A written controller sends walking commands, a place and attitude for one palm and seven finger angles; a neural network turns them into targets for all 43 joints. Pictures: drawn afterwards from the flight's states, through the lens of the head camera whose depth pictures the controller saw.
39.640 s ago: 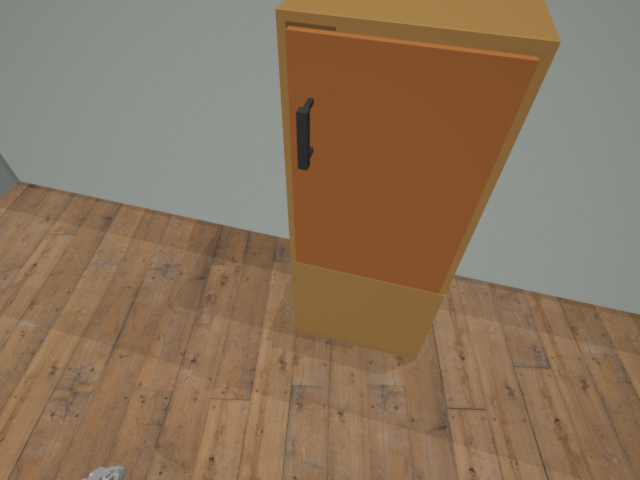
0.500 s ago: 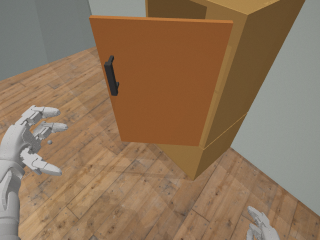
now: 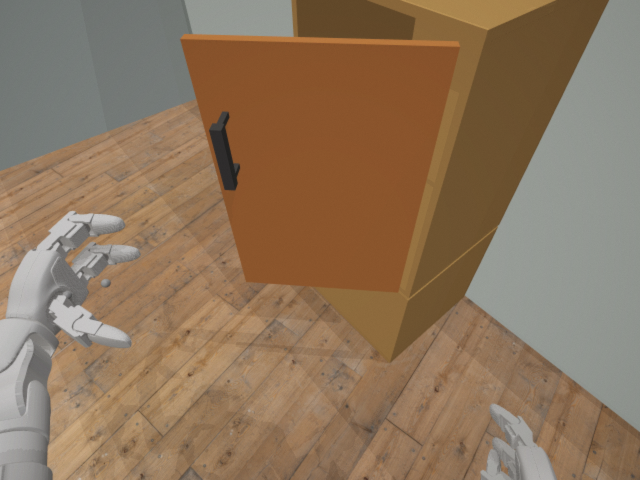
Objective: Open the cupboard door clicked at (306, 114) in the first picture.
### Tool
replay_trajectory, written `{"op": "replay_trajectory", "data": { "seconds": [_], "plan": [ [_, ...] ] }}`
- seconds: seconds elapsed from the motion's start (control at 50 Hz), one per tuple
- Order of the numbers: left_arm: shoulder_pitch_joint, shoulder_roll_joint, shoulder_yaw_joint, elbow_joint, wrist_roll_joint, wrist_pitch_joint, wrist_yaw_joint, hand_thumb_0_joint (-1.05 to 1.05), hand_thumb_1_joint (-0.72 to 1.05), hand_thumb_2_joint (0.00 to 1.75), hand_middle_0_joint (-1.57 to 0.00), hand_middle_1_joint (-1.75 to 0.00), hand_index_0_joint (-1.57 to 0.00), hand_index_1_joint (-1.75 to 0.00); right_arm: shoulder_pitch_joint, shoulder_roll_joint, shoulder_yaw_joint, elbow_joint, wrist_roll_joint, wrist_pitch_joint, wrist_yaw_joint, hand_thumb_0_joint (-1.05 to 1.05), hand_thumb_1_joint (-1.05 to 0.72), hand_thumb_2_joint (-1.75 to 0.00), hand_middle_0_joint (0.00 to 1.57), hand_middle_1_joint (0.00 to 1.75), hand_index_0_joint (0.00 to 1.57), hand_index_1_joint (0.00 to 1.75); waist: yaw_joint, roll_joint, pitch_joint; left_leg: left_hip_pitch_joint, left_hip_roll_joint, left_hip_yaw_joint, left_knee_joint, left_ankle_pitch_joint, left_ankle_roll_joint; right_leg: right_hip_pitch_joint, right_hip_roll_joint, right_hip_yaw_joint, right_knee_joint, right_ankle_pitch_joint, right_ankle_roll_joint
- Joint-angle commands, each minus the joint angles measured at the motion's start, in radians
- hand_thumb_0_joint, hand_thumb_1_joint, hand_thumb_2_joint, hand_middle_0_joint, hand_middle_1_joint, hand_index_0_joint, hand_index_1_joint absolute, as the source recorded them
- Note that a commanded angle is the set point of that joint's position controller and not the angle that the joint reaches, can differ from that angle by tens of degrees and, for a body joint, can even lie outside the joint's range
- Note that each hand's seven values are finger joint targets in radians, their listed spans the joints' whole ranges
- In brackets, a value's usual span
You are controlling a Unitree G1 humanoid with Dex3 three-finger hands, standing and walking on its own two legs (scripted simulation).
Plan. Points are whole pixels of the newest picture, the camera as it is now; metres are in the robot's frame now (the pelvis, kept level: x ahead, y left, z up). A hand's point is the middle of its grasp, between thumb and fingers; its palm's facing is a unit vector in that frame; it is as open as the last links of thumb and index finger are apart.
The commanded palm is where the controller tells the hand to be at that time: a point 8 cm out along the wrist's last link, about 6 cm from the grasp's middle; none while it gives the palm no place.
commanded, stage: move the hooked fingers beside the handle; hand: left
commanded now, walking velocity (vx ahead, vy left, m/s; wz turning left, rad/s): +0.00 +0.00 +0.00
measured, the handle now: (227, 151) +0.58 +0.21 +0.09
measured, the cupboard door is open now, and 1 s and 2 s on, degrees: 45 45 45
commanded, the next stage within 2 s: none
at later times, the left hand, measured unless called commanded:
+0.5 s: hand (132, 232) +0.38 +0.28 +0.10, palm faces +0.01 -1.00 -0.01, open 14.0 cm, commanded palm +0.36 +0.33 +0.10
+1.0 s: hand (166, 192) +0.47 +0.27 +0.10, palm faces -0.02 -1.00 +0.00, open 14.0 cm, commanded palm +0.45 +0.32 +0.10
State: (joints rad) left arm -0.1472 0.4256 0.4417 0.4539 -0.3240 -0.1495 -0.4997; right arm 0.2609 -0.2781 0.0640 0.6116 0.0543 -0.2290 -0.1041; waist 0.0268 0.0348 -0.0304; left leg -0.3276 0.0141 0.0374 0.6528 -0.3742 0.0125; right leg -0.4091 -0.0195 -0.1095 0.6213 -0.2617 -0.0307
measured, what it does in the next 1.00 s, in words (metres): stands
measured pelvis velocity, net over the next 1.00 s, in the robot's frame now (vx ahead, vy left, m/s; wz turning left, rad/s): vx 0.01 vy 0.02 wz -0.03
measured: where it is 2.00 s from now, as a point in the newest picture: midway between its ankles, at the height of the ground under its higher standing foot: outside the picture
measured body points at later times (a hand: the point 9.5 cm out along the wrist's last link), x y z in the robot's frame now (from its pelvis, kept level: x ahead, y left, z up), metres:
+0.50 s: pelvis -0.01 +0.01 -0.01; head +0.05 +0.01 +0.44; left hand +0.38 +0.34 +0.10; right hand +0.08 -0.27 -0.11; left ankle -0.02 +0.11 -0.72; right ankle +0.04 -0.10 -0.72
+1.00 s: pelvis +0.01 +0.02 -0.01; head +0.09 +0.04 +0.43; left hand +0.46 +0.32 +0.10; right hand +0.05 -0.24 -0.12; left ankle -0.02 +0.11 -0.72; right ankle +0.04 -0.10 -0.72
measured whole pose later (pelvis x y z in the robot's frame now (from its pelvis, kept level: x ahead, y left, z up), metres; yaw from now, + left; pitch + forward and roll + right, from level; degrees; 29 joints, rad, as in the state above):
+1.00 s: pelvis +0.01 +0.02 -0.01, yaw -2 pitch +13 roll -2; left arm -0.77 0.59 0.45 1.10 -0.17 -0.27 -0.46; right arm 0.38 -0.28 0.06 0.62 0.03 -0.04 -0.05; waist -0.10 0.00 -0.06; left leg -0.57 0.02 0.06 0.76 -0.42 0.04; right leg -0.64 -0.02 -0.08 0.68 -0.27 0.00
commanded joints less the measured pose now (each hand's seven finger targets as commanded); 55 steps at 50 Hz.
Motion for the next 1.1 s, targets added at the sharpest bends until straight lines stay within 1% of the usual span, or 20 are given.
{"op": "replay_trajectory", "data": {
  "seconds": [0.0, 0.06, 0.14, 0.18, 0.24, 0.3, 0.36, 0.4, 0.46, 0.48, 0.58, 0.64, 0.76, 0.88, 0.94, 0.96, 1.0, 1.04, 1.06, 1.08],
  "plan": [
    [-0.464, 0.3, 0.062, -0.12, -0.011, -0.077, 0.003, 0.0, -0.5, 0.3, -0.3, -1.2, -0.3, -1.2, -0.041, -0.146, -0.055, -0.118, 0.003, -0.045, -0.026, 0.0, -0.9, -0.9, 0.2, 0.3, 0.2, 0.3, -0.053, 0.028, -0.163, -0.056, -0.02, -0.047, -0.1, 0.138, 0.011, 0.12, 0.001, 0.103, -0.091, 0.051, 0.008],
    [-0.5, 0.338, 0.074, -0.071, 0.001, -0.094, -0.006, 0.0, -0.5, 0.3, -0.3, -1.2, -0.3, -1.2, -0.025, -0.15, -0.056, -0.116, -0.001, -0.04, -0.027, 0.0, -0.9, -0.9, 0.2, 0.3, 0.2, 0.3, -0.048, 0.026, -0.239, -0.061, -0.02, -0.042, -0.08, 0.17, 0.013, 0.164, -0.003, 0.119, -0.074, 0.092, 0.007],
    [-0.565, 0.362, 0.072, 0.057, 0.005, -0.105, -0.025, 0.0, -0.5, 0.3, -0.3, -1.2, -0.3, -1.2, -0.002, -0.163, -0.054, -0.108, -0.001, -0.026, -0.02, 0.0, -0.9, -0.9, 0.2, 0.3, 0.2, 0.3, -0.053, 0.015, -0.224, -0.107, -0.019, -0.046, -0.067, 0.163, 0.01, 0.147, -0.003, 0.122, -0.059, 0.091, 0.002],
    [-0.587, 0.366, 0.07, 0.073, 0.013, -0.112, -0.029, 0.0, -0.5, 0.3, -0.3, -1.2, -0.3, -1.2, 0.008, -0.162, -0.056, -0.113, -0.002, -0.021, -0.013, 0.0, -0.9, -0.9, 0.2, 0.3, 0.2, 0.3, -0.046, 0.05, -0.263, -0.103, -0.022, -0.043, -0.067, 0.187, 0.009, 0.153, -0.003, 0.116, -0.045, 0.125, -0.001],
    [-0.558, 0.404, 0.106, 0.123, 0.011, -0.115, -0.026, 0.0, -0.5, 0.3, -0.3, -1.2, -0.3, -1.2, 0.036, -0.173, -0.063, -0.124, -0.006, -0.007, -0.003, 0.0, -0.9, -0.9, 0.2, 0.3, 0.2, 0.3, -0.035, -0.014, -0.289, -0.131, -0.019, -0.043, -0.056, 0.222, 0.011, 0.173, 0.004, 0.112, -0.026, 0.17, 0.001],
    [-0.588, 0.428, 0.123, 0.179, 0.02, -0.119, -0.024, 0.0, -0.5, 0.3, -0.3, -1.2, -0.3, -1.2, 0.057, -0.179, -0.067, -0.122, -0.005, 0.009, 0.005, 0.0, -0.9, -0.9, 0.2, 0.3, 0.2, 0.3, -0.039, -0.005, -0.275, -0.166, -0.019, -0.038, -0.056, 0.202, 0.011, 0.156, 0.003, 0.116, -0.026, 0.158, 0.003],
    [-0.665, 0.46, 0.127, 0.181, 0.03, -0.134, -0.027, 0.0, -0.5, 0.3, -0.3, -1.2, -0.3, -1.2, 0.075, -0.184, -0.072, -0.124, -0.005, 0.027, 0.008, 0.0, -0.9, -0.9, 0.2, 0.3, 0.2, 0.3, -0.055, 0.007, -0.3, -0.165, -0.017, -0.033, -0.047, 0.208, 0.014, 0.153, 0.008, 0.122, -0.017, 0.17, 0.005],
    [-0.723, 0.453, 0.109, 0.175, 0.04, -0.151, -0.027, 0.0, -0.5, 0.3, -0.3, -1.2, -0.3, -1.2, 0.092, -0.183, -0.075, -0.117, -0.006, 0.034, 0.006, 0.0, -0.9, -0.9, 0.2, 0.3, 0.2, 0.3, -0.065, 0.056, -0.326, -0.14, -0.017, -0.037, -0.045, 0.216, 0.013, 0.126, 0.012, 0.115, -0.012, 0.171, 0.004],
    [-0.763, 0.457, 0.099, 0.226, 0.04, -0.163, -0.03, 0.0, -0.5, 0.3, -0.3, -1.2, -0.3, -1.2, 0.115, -0.189, -0.075, -0.105, -0.006, 0.049, 0.006, 0.0, -0.9, -0.9, 0.2, 0.3, 0.2, 0.3, -0.077, 0.026, -0.31, -0.143, -0.011, -0.047, -0.045, 0.212, 0.013, 0.097, 0.021, 0.105, -0.009, 0.163, 0.002],
    [-0.803, 0.429, 0.066, 0.212, 0.045, -0.169, -0.03, 0.0, -0.5, 0.3, -0.3, -1.2, -0.3, -1.2, 0.116, -0.186, -0.074, -0.103, -0.007, 0.052, 0.007, 0.0, -0.9, -0.9, 0.2, 0.3, 0.2, 0.3, -0.085, 0.064, -0.325, -0.125, -0.013, -0.049, -0.046, 0.221, 0.012, 0.084, 0.021, 0.102, -0.007, 0.168, 0.001],
    [-0.83, 0.425, 0.058, 0.256, 0.062, -0.163, -0.013, 0.0, -0.5, 0.3, -0.3, -1.2, -0.3, -1.2, 0.145, -0.186, -0.076, -0.095, -0.013, 0.073, 0.012, 0.0, -0.9, -0.9, 0.2, 0.3, 0.2, 0.3, -0.084, 0.097, -0.358, -0.089, -0.008, -0.063, -0.044, 0.275, 0.002, 0.054, 0.027, 0.083, 0.005, 0.189, -0.004],
    [-0.841, 0.441, 0.071, 0.32, 0.066, -0.163, 0.001, 0.0, -0.5, 0.3, -0.3, -1.2, -0.3, -1.2, 0.163, -0.194, -0.075, -0.093, -0.016, 0.09, 0.015, 0.0, -0.9, -0.9, 0.2, 0.3, 0.2, 0.3, -0.086, 0.017, -0.337, -0.124, -0.003, -0.066, -0.04, 0.287, 0.004, 0.057, 0.03, 0.078, 0.013, 0.203, -0.003],
    [-0.954, 0.453, 0.053, 0.341, 0.105, -0.191, 0.023, 0.0, -0.5, 0.3, -0.3, -1.2, -0.3, -1.2, 0.193, -0.19, -0.077, -0.084, -0.022, 0.12, 0.024, 0.0, -0.9, -0.9, 0.2, 0.3, 0.2, 0.3, -0.105, 0.09, -0.386, -0.071, 0.005, -0.076, -0.018, 0.371, -0.009, 0.011, 0.034, 0.074, 0.03, 0.23, -0.002],
    [-0.995, 0.449, 0.053, 0.405, 0.116, -0.19, 0.037, 0.0, -0.5, 0.3, -0.3, -1.2, -0.3, -1.2, 0.226, -0.192, -0.083, -0.067, -0.028, 0.154, 0.031, 0.0, -0.9, -0.9, 0.2, 0.3, 0.2, 0.3, -0.117, 0.085, -0.419, -0.051, 0.012, -0.078, 0.006, 0.463, -0.017, -0.011, 0.036, 0.071, 0.038, 0.27, 0.005],
    [-1.046, 0.469, 0.054, 0.464, 0.129, -0.189, 0.044, 0.0, -0.5, 0.3, -0.3, -1.2, -0.3, -1.2, 0.236, -0.196, -0.078, -0.061, -0.03, 0.174, 0.031, 0.0, -0.9, -0.9, 0.2, 0.3, 0.2, 0.3, -0.134, 0.038, -0.376, -0.109, 0.011, -0.074, 0.01, 0.416, -0.006, -0.012, 0.038, 0.073, 0.042, 0.27, 0.004],
    [-1.057, 0.516, 0.086, 0.461, 0.14, -0.195, 0.047, 0.0, -0.5, 0.3, -0.3, -1.2, -0.3, -1.2, 0.241, -0.198, -0.08, -0.06, -0.032, 0.181, 0.031, 0.0, -0.9, -0.9, 0.2, 0.3, 0.2, 0.3, -0.126, 0.064, -0.402, -0.111, 0.01, -0.072, 0.013, 0.427, -0.006, 0.004, 0.036, 0.079, 0.046, 0.285, 0.004],
    [-1.076, 0.497, 0.066, 0.46, 0.146, -0.206, 0.045, 0.0, -0.5, 0.3, -0.3, -1.2, -0.3, -1.2, 0.251, -0.194, -0.08, -0.059, -0.035, 0.19, 0.034, 0.0, -0.9, -0.9, 0.2, 0.3, 0.2, 0.3, -0.136, 0.079, -0.436, -0.09, 0.011, -0.072, 0.023, 0.454, -0.007, 0.001, 0.037, 0.079, 0.049, 0.301, 0.006],
    [-1.081, 0.532, 0.09, 0.486, 0.143, -0.214, 0.04, 0.0, -0.5, 0.3, -0.3, -1.2, -0.3, -1.2, 0.259, -0.199, -0.079, -0.06, -0.036, 0.203, 0.034, 0.0, -0.9, -0.9, 0.2, 0.3, 0.2, 0.3, -0.138, 0.071, -0.437, -0.109, 0.011, -0.068, 0.033, 0.46, -0.005, 0.011, 0.041, 0.083, 0.057, 0.321, 0.003],
    [-1.114, 0.55, 0.092, 0.462, 0.148, -0.221, 0.035, 0.0, -0.5, 0.3, -0.3, -1.2, -0.3, -1.2, 0.262, -0.198, -0.08, -0.056, -0.036, 0.21, 0.035, 0.0, -0.9, -0.9, 0.2, 0.3, 0.2, 0.3, -0.139, 0.113, -0.456, -0.093, 0.012, -0.071, 0.035, 0.484, -0.009, 0.008, 0.04, 0.084, 0.058, 0.33, 0.004],
    [-1.114, 0.514, 0.063, 0.461, 0.151, -0.221, 0.03, 0.0, -0.5, 0.3, -0.3, -1.2, -0.3, -1.2, 0.265, -0.194, -0.081, -0.057, -0.037, 0.214, 0.036, 0.0, -0.9, -0.9, 0.2, 0.3, 0.2, 0.3, -0.143, 0.126, -0.473, -0.069, 0.013, -0.076, 0.039, 0.507, -0.012, -0.006, 0.042, 0.082, 0.06, 0.327, 0.004]
  ]
}}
